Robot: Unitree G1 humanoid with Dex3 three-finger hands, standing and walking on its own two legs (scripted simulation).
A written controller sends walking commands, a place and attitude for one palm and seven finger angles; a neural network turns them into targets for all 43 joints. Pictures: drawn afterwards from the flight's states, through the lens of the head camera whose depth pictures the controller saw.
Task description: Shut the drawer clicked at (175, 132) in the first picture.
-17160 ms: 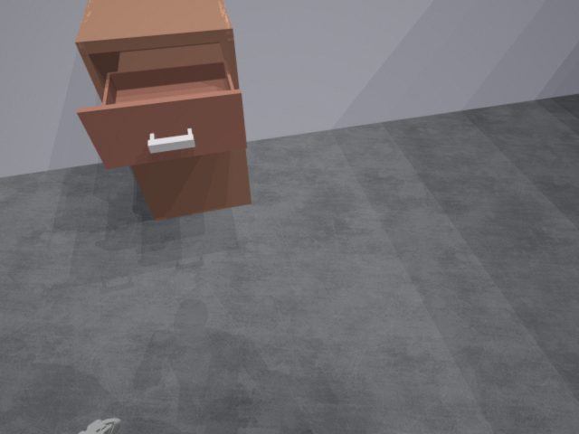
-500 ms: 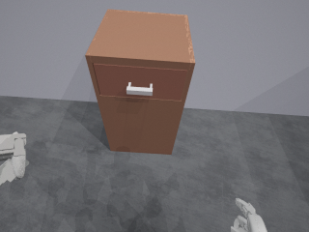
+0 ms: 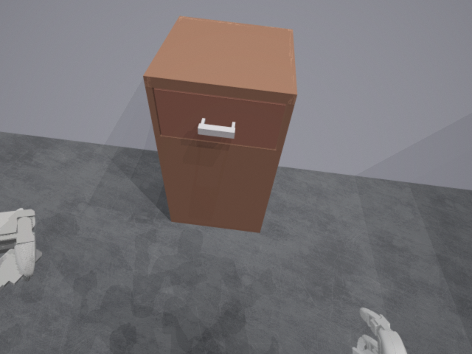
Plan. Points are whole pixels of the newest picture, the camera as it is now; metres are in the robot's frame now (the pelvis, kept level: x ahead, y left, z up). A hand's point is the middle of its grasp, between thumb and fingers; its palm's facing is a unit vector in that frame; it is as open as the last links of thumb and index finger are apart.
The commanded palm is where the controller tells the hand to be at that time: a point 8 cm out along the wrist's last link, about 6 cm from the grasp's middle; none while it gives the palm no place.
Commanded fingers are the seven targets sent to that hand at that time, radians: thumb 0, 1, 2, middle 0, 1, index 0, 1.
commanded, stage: step back with the hand held close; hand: left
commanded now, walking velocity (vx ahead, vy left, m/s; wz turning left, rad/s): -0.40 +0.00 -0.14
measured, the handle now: (217, 126) +0.76 +0.08 -0.11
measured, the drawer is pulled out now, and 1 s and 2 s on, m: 0.00 0.00 0.00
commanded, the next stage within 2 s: stop stepping back and stand still in 0.38 s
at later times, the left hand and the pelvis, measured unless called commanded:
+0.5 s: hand (44, 343) +0.12 +0.20 +0.15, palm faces +0.18 -0.84 -0.52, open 3.2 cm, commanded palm +0.05 +0.25 +0.18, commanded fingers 0.00 0.90 0.90 -1.40 -1.60 -1.40 -1.60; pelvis -0.11 -0.01 +0.00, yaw -6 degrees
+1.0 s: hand out of the picture +0.04 +0.21 +0.15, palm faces +0.28 -0.88 -0.37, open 3.3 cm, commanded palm -0.02 +0.26 +0.18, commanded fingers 0.00 0.90 0.90 -1.40 -1.60 -1.40 -1.60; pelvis -0.17 -0.01 -0.01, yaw -5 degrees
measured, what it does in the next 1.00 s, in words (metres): walks backwards: left foot, then right foot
